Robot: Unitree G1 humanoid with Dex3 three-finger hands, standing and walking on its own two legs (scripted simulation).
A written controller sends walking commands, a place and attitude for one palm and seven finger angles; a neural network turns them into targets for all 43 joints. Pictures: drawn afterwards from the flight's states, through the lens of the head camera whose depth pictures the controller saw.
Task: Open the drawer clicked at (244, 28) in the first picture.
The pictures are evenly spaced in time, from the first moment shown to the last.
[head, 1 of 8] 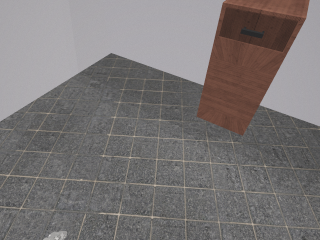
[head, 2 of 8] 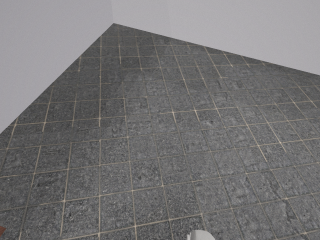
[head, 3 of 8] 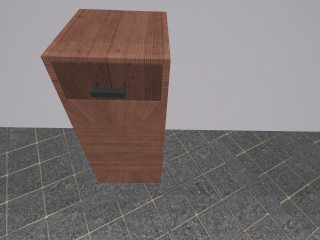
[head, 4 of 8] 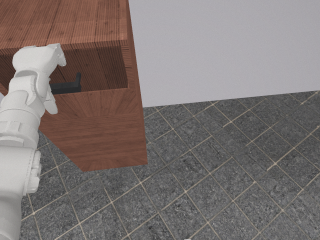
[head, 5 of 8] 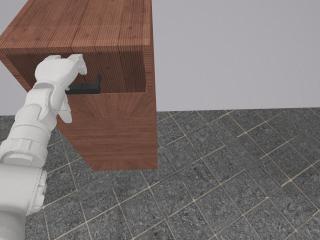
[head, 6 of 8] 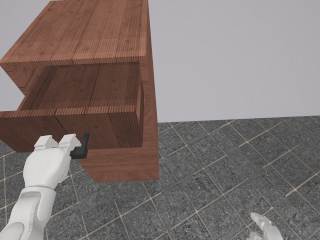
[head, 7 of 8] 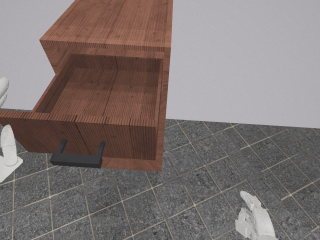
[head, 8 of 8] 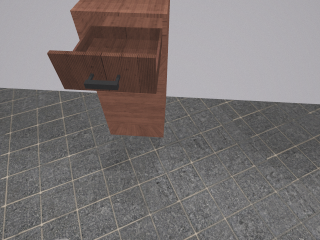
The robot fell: no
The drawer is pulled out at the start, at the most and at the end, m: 0.00 0.30 0.30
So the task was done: yes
